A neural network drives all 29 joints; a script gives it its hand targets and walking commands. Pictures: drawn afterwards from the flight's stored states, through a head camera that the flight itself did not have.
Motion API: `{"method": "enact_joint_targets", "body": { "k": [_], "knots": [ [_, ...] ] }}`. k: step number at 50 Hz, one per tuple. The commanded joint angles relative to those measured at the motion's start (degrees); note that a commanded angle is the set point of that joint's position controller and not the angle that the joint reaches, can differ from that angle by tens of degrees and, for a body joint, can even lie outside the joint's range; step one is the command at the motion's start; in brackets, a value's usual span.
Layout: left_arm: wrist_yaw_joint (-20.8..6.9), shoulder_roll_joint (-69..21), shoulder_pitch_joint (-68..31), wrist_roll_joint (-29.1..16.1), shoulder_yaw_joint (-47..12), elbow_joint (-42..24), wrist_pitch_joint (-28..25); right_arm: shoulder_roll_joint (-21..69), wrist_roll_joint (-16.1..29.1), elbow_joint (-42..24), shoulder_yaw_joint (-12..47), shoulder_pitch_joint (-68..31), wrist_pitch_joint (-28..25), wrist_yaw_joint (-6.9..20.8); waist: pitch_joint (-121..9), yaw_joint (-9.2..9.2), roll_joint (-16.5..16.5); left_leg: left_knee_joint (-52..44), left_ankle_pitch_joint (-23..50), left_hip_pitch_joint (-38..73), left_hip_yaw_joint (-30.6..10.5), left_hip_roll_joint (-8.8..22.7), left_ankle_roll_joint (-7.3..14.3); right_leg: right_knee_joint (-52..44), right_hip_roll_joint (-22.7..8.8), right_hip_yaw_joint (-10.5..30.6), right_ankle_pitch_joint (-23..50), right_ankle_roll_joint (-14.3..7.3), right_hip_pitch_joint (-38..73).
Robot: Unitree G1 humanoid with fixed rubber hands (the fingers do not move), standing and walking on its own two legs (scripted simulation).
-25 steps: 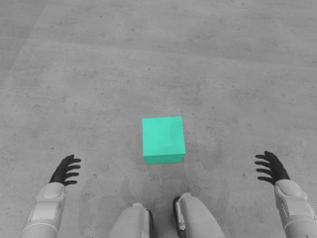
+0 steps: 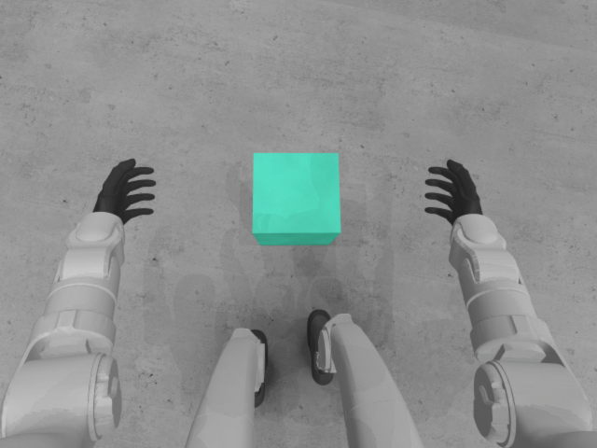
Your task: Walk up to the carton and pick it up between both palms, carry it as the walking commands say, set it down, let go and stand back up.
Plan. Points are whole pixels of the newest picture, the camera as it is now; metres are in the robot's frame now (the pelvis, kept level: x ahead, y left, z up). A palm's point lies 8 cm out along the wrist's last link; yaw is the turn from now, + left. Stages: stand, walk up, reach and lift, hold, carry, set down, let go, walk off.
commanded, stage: reach and lift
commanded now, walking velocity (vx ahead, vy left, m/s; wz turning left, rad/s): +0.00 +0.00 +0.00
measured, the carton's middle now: (295, 204) +0.51 -0.02 -0.58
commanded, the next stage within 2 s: none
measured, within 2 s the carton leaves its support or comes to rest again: neither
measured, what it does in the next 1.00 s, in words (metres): lowers itself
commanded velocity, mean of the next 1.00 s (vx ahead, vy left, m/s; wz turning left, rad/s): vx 0.00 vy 0.00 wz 0.00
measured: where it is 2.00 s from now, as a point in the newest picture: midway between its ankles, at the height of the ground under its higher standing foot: (288, 371)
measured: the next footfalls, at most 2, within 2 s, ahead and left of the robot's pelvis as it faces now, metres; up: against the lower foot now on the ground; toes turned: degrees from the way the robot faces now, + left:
none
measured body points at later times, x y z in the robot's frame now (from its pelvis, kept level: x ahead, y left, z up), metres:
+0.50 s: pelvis -0.01 +0.03 -0.03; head +0.30 +0.02 +0.29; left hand +0.53 +0.18 -0.15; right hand +0.50 -0.21 -0.14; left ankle +0.02 +0.12 -0.67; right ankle +0.07 -0.08 -0.67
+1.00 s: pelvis -0.02 +0.01 -0.10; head +0.34 +0.02 +0.18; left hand +0.52 +0.19 -0.27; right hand +0.51 -0.18 -0.26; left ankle +0.02 +0.12 -0.67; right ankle +0.07 -0.08 -0.67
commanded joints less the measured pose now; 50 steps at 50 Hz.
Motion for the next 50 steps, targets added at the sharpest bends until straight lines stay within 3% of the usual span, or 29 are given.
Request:
{"method": "enact_joint_targets", "body": {
  "k": [1, 3, 4, 5, 6, 7, 9, 10, 12, 13, 15, 16, 17, 18, 21, 23, 24, 29, 30, 31, 32, 33, 34, 37, 38, 41, 45, 46, 50],
  "knots": [
    [0.1, 9.1, -16.2, -0.2, 2.4, -3.0, -1.3, -5.6, 0.1, -4.2, -2.8, -13.4, -1.2, -0.6, -40.5, -0.46, 0.3, -4.3, 7.8, -5.9, 0.3, 0.1, 0.2, -0.2, -2.4, 7.8, 20.8, 5.5, 36.6],
    [0.5, 8.4, -18.8, -0.6, 2.8, -2.6, -1.3, -6.4, -0.4, -2.5, -3.9, -15.7, -1.3, -0.9, -43.1, -0.78, 1.7, -4.4, 8.6, -7.2, -0.1, -0.5, -0.3, 1.1, -2.3, 7.9, 22.7, 5.4, 37.2],
    [0.5, 8.4, -18.4, -0.8, 3.0, 0.4, -1.0, -4.2, 1.0, -0.9, -2.4, -16.0, -0.9, -0.7, -43.9, 1.13, 1.6, -3.8, 9.6, -8.4, -0.1, -0.4, -0.2, 1.8, -2.6, 7.9, 24.0, 5.4, 36.2],
    [0.7, 8.1, -22.1, -1.0, 3.1, -1.3, -1.6, -4.7, 1.0, -1.5, -3.7, -18.5, -1.7, -0.4, -45.3, 0.05, 2.3, -3.6, 11.3, -7.5, -1.0, -0.5, -0.3, 2.3, -2.3, 7.9, 24.4, 5.0, 33.6],
    [1.1, 7.7, -22.7, -1.0, 3.4, 0.2, -1.5, -5.4, 1.3, -0.5, -3.7, -19.5, -1.8, -0.4, -48.1, 0.82, 4.3, -3.0, 12.2, -7.0, -0.7, -0.7, -0.7, 2.8, -2.4, 7.7, 25.3, 4.8, 33.7],
    [1.2, 8.0, -25.7, -1.1, 4.2, 0.0, -1.9, -4.5, 1.6, -2.0, -3.2, -23.2, -2.2, -0.2, -48.3, 1.56, 2.4, -2.7, 11.8, -10.3, -0.7, -0.7, -0.3, 3.0, -2.5, 8.4, 25.5, 5.0, 33.7],
    [2.2, 6.9, -29.3, -0.3, 4.3, -2.0, -2.4, -6.9, 0.7, -3.5, -6.5, -26.0, -3.8, 0.2, -51.0, 0.21, 4.8, -2.8, 15.5, -7.5, -1.4, -1.2, -0.8, 3.6, -1.7, 7.4, 27.5, 4.3, 30.5],
    [2.6, 7.4, -30.6, -0.4, 4.4, -1.1, -2.2, -6.4, 0.8, -1.7, -5.9, -27.6, -3.5, 0.3, -53.9, 1.10, 4.4, -2.6, 15.9, -6.1, -1.3, -1.4, -0.9, 4.3, -1.3, 6.4, 26.6, 4.5, 29.4],
    [3.3, 5.2, -34.6, -1.6, 3.1, -1.4, -2.0, -9.1, -0.8, -0.6, -8.2, -30.3, -4.1, 1.0, -55.7, -1.42, 3.5, -2.2, 18.4, -1.1, -2.4, -1.0, -1.6, 4.2, -0.4, 4.3, 23.5, 4.3, 20.7],
    [3.5, 4.5, -33.6, -1.5, 3.8, 0.7, -1.8, -9.3, -1.6, 0.6, -8.2, -30.6, -3.8, 1.1, -55.9, -0.45, 3.4, -2.1, 18.4, -1.8, -2.2, -1.1, -1.7, 4.0, -0.5, 4.7, 24.1, 4.2, 21.9],
    [3.9, 2.7, -38.9, -2.3, 2.1, -0.5, -1.3, -9.7, -1.9, -0.6, -9.4, -34.7, -4.4, 1.9, -58.5, -2.15, 3.3, -2.1, 21.5, 0.9, -3.2, -0.5, -1.5, 3.8, 0.2, 3.4, 22.2, 4.2, 17.5],
    [4.7, 3.5, -41.1, -2.4, 2.5, 0.0, -0.7, -10.9, -1.3, -0.3, -9.8, -37.8, -4.2, 2.2, -61.5, -1.17, 4.2, -1.8, 20.3, 5.4, -3.6, -0.3, -1.8, 4.1, 0.3, 2.8, 18.5, 4.6, 14.5],
    [5.1, 1.7, -43.2, -2.5, 2.3, 1.0, -0.6, -10.7, -1.8, 1.8, -9.7, -39.2, -4.3, 2.4, -58.8, -1.99, 2.9, -1.5, 18.9, 2.6, -3.4, -0.8, -1.8, 3.4, 0.4, 2.4, 17.2, 4.6, 12.1],
    [5.3, 2.4, -43.7, -1.6, 3.2, 1.5, -0.7, -10.0, -1.8, 2.5, -10.5, -39.2, -4.3, 2.8, -57.2, -0.42, 3.3, -1.7, 19.8, 2.7, -3.5, -0.7, -1.6, 3.0, 0.4, 2.7, 16.5, 4.3, 10.1],
    [6.0, -1.1, -44.7, -1.4, 2.6, 3.7, 0.2, -9.7, -3.2, 6.8, -11.7, -40.5, -4.3, 4.2, -56.6, -2.61, 3.3, -1.9, 22.4, 5.0, -5.0, 0.1, -1.8, 3.1, 0.7, 1.6, 15.2, 4.1, 5.5],
    [6.5, -0.8, -48.0, -0.5, 4.7, 4.7, 0.2, -9.9, -4.9, 8.1, -13.6, -44.4, -4.3, 4.7, -55.8, -1.83, 3.3, -1.6, 22.3, 4.5, -5.2, 0.2, -2.0, 3.2, 0.6, 1.9, 13.3, 4.0, 2.3],
    [6.9, -0.5, -47.4, 1.9, 6.6, 5.1, 0.1, -8.8, -4.8, 7.7, -14.1, -44.9, -4.3, 4.9, -57.7, 0.43, 4.2, -1.5, 23.6, 4.7, -4.5, -0.1, -2.3, 3.2, 0.6, 2.5, 15.8, 4.2, 3.3],
    [7.3, -3.0, -46.0, 4.7, 8.6, -1.0, -1.4, -6.1, -7.1, 7.9, -16.2, -41.0, -5.8, 5.4, -65.1, 0.02, 5.4, -0.2, 34.1, 5.7, -4.0, -0.9, -3.1, 4.1, 0.4, 3.2, 28.6, 3.8, 8.6],
    [7.3, -2.9, -44.2, 6.2, 10.7, -0.5, -1.8, -5.4, -7.5, 6.7, -16.1, -41.1, -6.1, 5.1, -66.0, 1.56, 3.8, 0.4, 34.6, 3.1, -3.0, -1.2, -3.1, 4.5, 0.2, 3.8, 32.0, 4.2, 11.5],
    [7.0, -2.4, -42.8, 5.9, 11.4, -1.3, -2.4, -5.4, -8.2, 3.8, -16.4, -40.6, -6.7, 5.1, -69.1, 0.94, 2.7, 1.1, 36.7, 3.3, -2.8, -1.4, -2.7, 5.1, 0.3, 3.8, 34.7, 4.1, 13.0],
    [7.0, -2.7, -41.7, 6.1, 11.7, -1.2, -2.6, -6.2, -9.9, 5.2, -17.9, -39.4, -6.9, 4.6, -68.6, -0.67, 0.3, 1.1, 36.3, -0.6, -2.9, -1.2, -3.0, 5.3, 0.1, 4.1, 37.5, 4.2, 15.1],
    [6.5, -2.9, -40.8, 6.3, 11.6, -1.7, -3.0, -5.0, -9.2, 1.9, -17.1, -40.2, -7.1, 4.5, -67.4, 0.22, 0.6, 0.9, 33.6, -5.8, -2.0, -1.5, -2.7, 5.9, -0.2, 5.2, 39.3, 4.2, 18.0],
    [6.4, -2.9, -40.9, 6.3, 11.9, -3.2, -3.5, -5.3, -11.0, 3.1, -18.5, -38.5, -7.5, 4.0, -69.1, -1.13, -0.4, 1.3, 34.4, -8.0, -2.2, -1.7, -2.9, 7.1, -0.3, 5.4, 41.6, 4.0, 20.7],
    [4.8, -4.3, -39.7, 6.5, 11.5, 1.3, -3.6, -1.9, -11.2, 3.4, -17.2, -40.1, -7.6, 3.7, -58.1, -0.11, -3.3, 1.4, 23.5, -24.6, -0.6, -2.1, -2.1, 8.6, -1.2, 6.7, 38.8, 4.0, 19.7],
    [4.7, -4.9, -39.2, 5.9, 10.9, 1.3, -3.9, -1.8, -11.1, 2.9, -17.6, -41.0, -7.8, 3.6, -58.6, -0.03, -1.3, 2.0, 21.8, -24.4, -1.0, -1.8, -2.2, 9.3, -1.4, 7.2, 35.1, 4.0, 17.5],
    [4.2, -3.6, -43.3, 5.5, 10.5, 1.7, -4.4, -1.3, -8.9, 0.7, -15.1, -46.5, -8.0, 3.2, -56.1, 1.15, -1.9, 5.0, 17.4, -31.8, 0.4, -2.2, -2.1, 12.0, -1.4, 7.8, 32.9, 4.2, 15.2],
    [4.2, 1.0, -43.6, 5.6, 11.9, 5.5, -3.5, -0.7, -9.0, 9.2, -15.3, -41.4, -5.8, 1.8, -59.3, 2.14, -1.2, 10.5, 9.8, -37.8, 1.6, -2.6, -2.5, 17.4, -1.4, 8.3, 28.4, 4.7, 16.9],
    [4.5, 0.7, -48.2, 4.6, 9.5, 2.6, -3.6, -1.5, -7.8, 9.2, -15.4, -44.2, -5.7, 1.8, -59.1, 0.60, 0.0, 11.6, 8.9, -38.0, 0.6, -2.4, -2.7, 19.8, -1.2, 7.6, 26.8, 4.5, 12.9],
    [6.2, 1.6, -51.8, 2.3, 8.2, -0.7, -3.5, -5.7, -7.5, 5.6, -16.5, -47.3, -6.5, 0.1, -67.2, -1.10, 3.2, 20.2, 13.4, -34.9, 1.4, -2.7, -3.5, 25.8, -0.1, 6.0, 28.2, 3.8, 8.3]
  ]
}}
